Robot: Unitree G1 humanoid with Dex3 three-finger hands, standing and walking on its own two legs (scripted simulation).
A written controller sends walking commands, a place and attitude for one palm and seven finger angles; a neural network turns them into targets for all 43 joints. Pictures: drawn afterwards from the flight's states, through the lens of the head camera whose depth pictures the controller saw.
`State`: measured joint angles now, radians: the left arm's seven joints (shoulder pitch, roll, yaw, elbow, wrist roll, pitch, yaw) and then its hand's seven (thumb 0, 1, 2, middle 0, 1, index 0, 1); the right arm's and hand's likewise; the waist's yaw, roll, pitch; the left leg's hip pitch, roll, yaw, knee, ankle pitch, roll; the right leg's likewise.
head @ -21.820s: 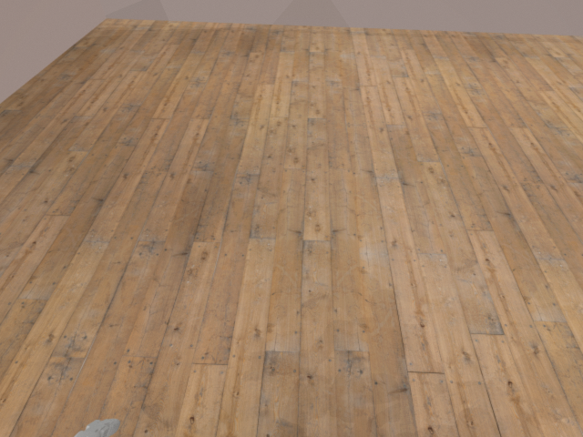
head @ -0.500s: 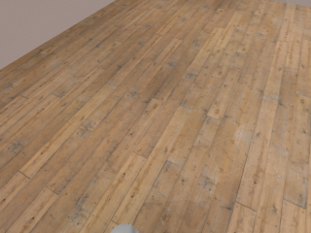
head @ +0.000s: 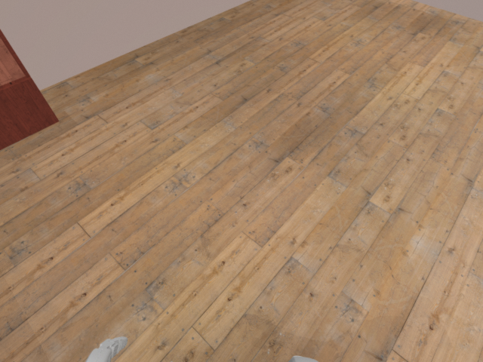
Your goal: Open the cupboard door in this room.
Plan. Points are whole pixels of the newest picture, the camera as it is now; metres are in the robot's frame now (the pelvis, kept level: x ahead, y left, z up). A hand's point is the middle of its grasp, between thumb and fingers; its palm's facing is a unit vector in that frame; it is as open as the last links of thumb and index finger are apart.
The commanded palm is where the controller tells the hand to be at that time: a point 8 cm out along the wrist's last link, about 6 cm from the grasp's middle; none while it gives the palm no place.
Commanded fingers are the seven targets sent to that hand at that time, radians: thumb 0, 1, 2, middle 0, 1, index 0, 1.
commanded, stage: turn or walk to find it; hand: left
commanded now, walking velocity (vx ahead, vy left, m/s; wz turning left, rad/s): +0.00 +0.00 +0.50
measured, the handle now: out of the picture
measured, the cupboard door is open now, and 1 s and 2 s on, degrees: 0 0 0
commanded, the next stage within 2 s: none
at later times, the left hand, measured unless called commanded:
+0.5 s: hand out of the picture -0.04 +0.19 -0.17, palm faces +0.32 -0.91 -0.25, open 7.4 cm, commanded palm none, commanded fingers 0.00 0.90 0.90 -0.20 -0.30 -0.20 -0.30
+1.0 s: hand out of the picture +0.02 +0.22 -0.15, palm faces +0.49 -0.84 -0.25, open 7.4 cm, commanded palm none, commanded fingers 0.00 0.90 0.90 -0.20 -0.30 -0.20 -0.30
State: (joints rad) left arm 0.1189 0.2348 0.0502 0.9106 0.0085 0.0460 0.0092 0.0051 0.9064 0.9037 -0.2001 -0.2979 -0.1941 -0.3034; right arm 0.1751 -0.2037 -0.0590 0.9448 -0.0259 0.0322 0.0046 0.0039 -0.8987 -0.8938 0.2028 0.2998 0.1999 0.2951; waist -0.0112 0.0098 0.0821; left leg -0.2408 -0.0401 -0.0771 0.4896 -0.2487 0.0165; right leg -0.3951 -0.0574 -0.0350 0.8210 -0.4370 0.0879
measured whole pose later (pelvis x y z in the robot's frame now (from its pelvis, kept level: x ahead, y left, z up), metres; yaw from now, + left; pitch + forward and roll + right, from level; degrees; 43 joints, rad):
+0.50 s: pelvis -0.02 -0.01 -0.01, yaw +17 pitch +0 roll +1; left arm 0.25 0.21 0.05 0.95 0.03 0.02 0.01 0.00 0.90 0.90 -0.21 -0.30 -0.20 -0.30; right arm 0.16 -0.24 -0.07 0.98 -0.01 0.07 0.02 0.01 -0.91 -0.89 0.20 0.30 0.19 0.29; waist 0.03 -0.01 0.10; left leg -0.30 0.04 0.05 0.72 -0.42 -0.05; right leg -0.26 -0.16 -0.28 0.58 -0.30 0.01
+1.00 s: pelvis +0.02 -0.01 -0.01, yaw +31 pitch +0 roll +0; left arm 0.15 0.21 0.04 0.89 0.03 -0.03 -0.03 0.00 0.90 0.90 -0.20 -0.30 -0.20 -0.30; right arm 0.31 -0.22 -0.07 1.00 -0.02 0.02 0.01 0.01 -0.90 -0.89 0.20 0.30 0.20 0.30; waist -0.02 0.05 0.03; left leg -0.27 -0.03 -0.11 0.68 -0.43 0.01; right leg -0.29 -0.05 -0.11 0.57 -0.28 0.03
